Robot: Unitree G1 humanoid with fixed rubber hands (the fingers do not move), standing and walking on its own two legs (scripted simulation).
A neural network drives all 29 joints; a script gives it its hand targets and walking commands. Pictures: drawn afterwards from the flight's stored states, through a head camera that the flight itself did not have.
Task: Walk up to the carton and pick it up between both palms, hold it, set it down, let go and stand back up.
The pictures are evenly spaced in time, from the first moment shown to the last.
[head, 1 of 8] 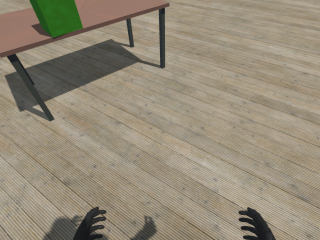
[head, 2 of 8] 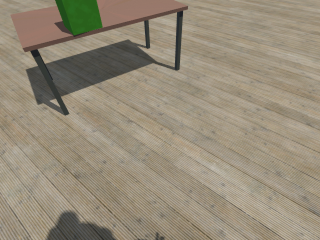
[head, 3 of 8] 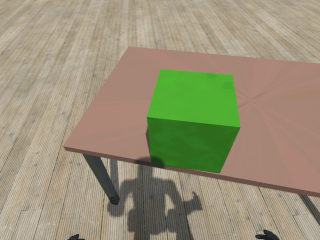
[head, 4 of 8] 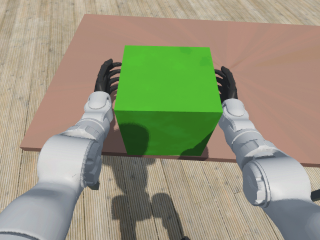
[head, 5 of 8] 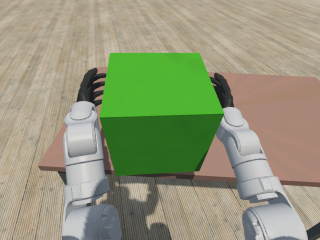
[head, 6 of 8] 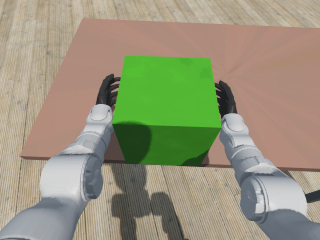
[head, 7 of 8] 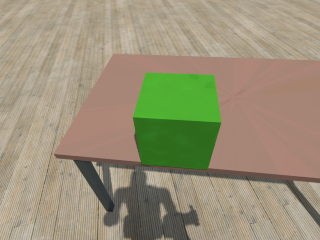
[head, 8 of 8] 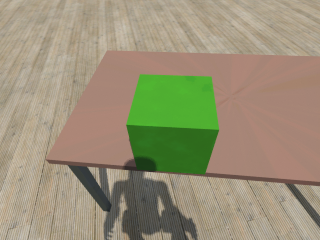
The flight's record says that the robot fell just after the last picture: no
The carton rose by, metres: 0.17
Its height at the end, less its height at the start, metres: +0.00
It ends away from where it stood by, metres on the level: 0.01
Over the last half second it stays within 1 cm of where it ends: yes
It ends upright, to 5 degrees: yes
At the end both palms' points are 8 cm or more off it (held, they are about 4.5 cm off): yes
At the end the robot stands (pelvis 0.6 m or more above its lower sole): yes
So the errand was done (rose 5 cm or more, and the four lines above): yes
